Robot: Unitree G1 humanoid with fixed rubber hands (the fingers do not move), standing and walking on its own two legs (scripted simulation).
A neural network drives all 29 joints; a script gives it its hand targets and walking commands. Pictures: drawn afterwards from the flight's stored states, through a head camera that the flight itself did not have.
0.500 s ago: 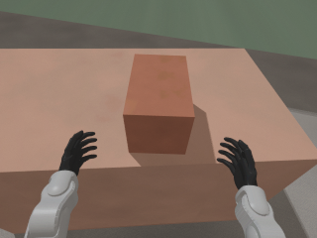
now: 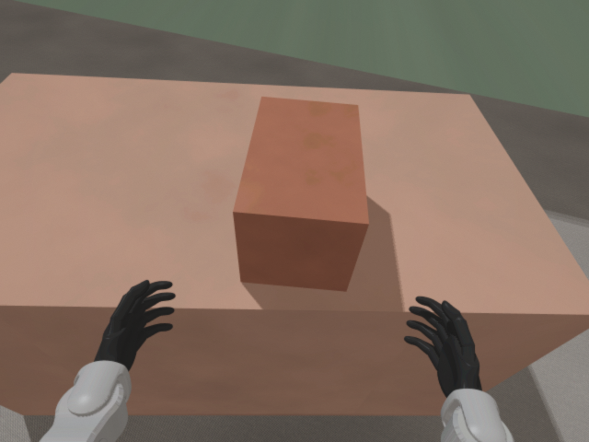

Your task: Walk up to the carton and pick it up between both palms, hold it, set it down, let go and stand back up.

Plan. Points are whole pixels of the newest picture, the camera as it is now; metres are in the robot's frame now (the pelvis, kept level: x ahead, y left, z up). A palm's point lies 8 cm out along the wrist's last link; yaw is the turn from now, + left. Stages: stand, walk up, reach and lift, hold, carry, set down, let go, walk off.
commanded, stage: set down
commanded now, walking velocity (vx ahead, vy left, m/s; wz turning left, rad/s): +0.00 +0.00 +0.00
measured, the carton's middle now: (302, 189) +0.49 +0.05 +0.03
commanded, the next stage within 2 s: let go in 1.40 s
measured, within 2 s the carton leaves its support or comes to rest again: neither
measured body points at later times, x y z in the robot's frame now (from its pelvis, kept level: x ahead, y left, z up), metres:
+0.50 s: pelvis +0.02 +0.01 +0.00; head +0.03 +0.02 +0.45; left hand +0.19 +0.25 -0.01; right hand +0.21 -0.18 -0.01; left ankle +0.01 +0.13 -0.75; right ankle +0.01 -0.11 -0.75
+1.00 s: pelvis +0.02 +0.00 +0.00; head +0.03 +0.01 +0.45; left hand +0.19 +0.23 -0.06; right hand +0.19 -0.20 -0.06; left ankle +0.01 +0.13 -0.75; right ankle +0.01 -0.11 -0.75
